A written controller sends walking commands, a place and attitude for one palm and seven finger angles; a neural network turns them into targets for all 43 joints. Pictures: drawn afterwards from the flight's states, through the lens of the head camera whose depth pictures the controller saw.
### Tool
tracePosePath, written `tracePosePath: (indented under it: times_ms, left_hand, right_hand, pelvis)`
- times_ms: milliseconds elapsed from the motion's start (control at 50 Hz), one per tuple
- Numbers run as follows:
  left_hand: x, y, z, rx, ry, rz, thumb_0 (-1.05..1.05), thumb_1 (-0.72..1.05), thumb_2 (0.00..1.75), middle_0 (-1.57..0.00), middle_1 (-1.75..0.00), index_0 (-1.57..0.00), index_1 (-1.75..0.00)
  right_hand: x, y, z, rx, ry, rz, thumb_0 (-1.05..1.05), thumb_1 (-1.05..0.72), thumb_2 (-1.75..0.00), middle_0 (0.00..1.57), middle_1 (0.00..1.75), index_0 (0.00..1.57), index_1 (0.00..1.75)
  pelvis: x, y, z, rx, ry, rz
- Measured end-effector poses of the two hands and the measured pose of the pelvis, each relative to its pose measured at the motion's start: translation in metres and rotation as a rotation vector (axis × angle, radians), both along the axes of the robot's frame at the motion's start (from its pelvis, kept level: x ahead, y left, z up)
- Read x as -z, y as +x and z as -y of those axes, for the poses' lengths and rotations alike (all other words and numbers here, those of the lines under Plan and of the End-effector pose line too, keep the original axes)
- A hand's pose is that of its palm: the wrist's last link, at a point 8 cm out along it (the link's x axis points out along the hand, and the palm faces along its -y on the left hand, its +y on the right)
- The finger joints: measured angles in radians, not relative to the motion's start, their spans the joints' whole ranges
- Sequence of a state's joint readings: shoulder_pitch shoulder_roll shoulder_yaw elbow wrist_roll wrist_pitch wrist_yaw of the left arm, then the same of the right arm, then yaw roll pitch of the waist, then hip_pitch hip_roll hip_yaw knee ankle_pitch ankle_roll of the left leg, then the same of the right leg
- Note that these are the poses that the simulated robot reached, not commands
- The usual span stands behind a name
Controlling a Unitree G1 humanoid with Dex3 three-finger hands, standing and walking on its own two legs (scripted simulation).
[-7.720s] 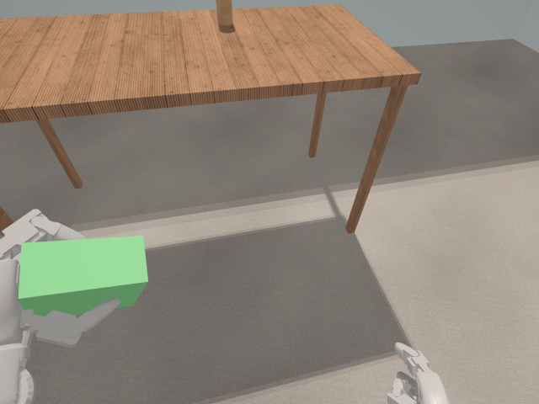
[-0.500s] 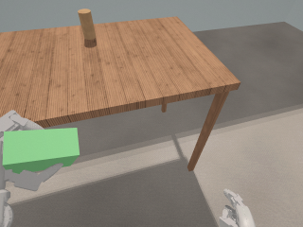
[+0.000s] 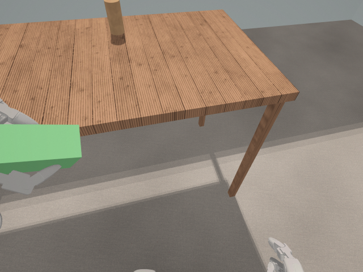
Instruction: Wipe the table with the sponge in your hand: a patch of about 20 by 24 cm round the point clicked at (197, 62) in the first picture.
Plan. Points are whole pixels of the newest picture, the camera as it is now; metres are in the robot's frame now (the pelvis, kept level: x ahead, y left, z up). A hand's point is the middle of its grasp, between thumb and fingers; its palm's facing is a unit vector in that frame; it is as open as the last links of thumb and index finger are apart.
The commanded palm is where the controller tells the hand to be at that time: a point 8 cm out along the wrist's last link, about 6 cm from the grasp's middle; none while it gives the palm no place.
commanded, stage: look again from close up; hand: left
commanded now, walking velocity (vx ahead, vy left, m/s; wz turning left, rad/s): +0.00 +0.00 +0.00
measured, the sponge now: (49, 149) +0.25 +0.26 +0.17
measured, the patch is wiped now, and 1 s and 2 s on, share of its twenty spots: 0.00 0.00 0.00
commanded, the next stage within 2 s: shuffle to correct the standing spot in 0.18 s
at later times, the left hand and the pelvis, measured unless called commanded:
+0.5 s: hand (42, 143) +0.27 +0.28 +0.17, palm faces +0.44 -0.85 -0.29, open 9.7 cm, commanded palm +0.21 +0.31 +0.18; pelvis +0.05 +0.03 +0.00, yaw -1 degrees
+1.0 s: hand (66, 98) +0.37 +0.29 +0.17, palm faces +0.35 -0.86 -0.38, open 9.7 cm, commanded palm +0.31 +0.32 +0.18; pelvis +0.13 +0.06 +0.00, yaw -5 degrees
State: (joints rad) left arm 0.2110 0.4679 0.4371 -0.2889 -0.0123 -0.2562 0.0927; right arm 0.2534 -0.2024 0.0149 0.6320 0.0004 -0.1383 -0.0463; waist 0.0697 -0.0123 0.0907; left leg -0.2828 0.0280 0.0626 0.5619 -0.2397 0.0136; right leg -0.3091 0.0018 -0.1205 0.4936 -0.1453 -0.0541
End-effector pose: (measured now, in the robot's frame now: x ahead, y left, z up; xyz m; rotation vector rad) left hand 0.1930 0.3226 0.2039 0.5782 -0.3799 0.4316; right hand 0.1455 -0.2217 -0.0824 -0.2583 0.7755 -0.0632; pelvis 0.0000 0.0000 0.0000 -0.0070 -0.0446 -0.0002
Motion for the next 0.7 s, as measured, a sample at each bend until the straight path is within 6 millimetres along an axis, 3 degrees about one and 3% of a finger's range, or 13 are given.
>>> tracePosePath:
  times_ms: [40, 140, 200, 380, 580, 700]
  left_hand:
    - [0.003, 0.002, -0.002, 0.001, -0.062, 0.012, 0.00, -0.45, 1.00, -0.81, -1.33, -0.79, -1.34]
    - [0.028, 0.001, 0.020, 0.109, -0.144, -0.087, 0.00, -0.45, 1.00, -0.81, -1.33, -0.79, -1.34]
    - [0.039, 0.001, 0.021, 0.133, -0.147, -0.126, 0.00, -0.45, 1.00, -0.81, -1.33, -0.79, -1.34]
    - [0.023, 0.004, -0.005, 0.025, -0.156, -0.014, 0.00, -0.45, 1.00, -0.81, -1.33, -0.79, -1.34]
    - [0.031, 0.055, 0.002, 0.078, -0.171, -0.038, 0.00, -0.45, 1.00, -0.81, -1.33, -0.79, -1.34]
    - [0.025, 0.085, 0.005, 0.116, -0.112, -0.021, 0.00, -0.45, 1.00, -0.81, -1.33, -0.79, -1.34]
  right_hand:
    - [-0.006, 0.000, -0.001, 0.015, 0.015, 0.036, 0.01, -0.90, -0.90, 0.20, 0.30, 0.21, 0.30]
    - [-0.022, 0.003, -0.009, 0.053, 0.020, 0.111, 0.01, -0.90, -0.90, 0.20, 0.30, 0.21, 0.30]
    - [-0.026, 0.010, -0.016, 0.044, 0.017, 0.127, 0.01, -0.90, -0.90, 0.20, 0.30, 0.21, 0.30]
    - [-0.029, 0.045, -0.040, -0.057, 0.026, 0.142, 0.01, -0.90, -0.90, 0.20, 0.30, 0.21, 0.30]
    - [-0.030, 0.091, -0.041, -0.030, 0.012, 0.175, 0.01, -0.90, -0.90, 0.20, 0.30, 0.21, 0.30]
    - [-0.020, 0.107, -0.031, 0.019, 0.015, 0.151, 0.01, -0.90, -0.90, 0.20, 0.30, 0.21, 0.30]
  pelvis:
    - [-0.002, 0.001, -0.005, 0.012, 0.006, 0.006]
    - [-0.006, 0.009, -0.020, 0.025, 0.008, 0.005]
    - [-0.005, 0.012, -0.023, 0.015, 0.015, 0.011]
    - [-0.006, 0.029, -0.026, 0.004, -0.001, 0.005]
    - [0.001, 0.066, -0.033, 0.022, 0.000, -0.014]
    - [0.009, 0.087, -0.034, 0.018, -0.012, -0.020]
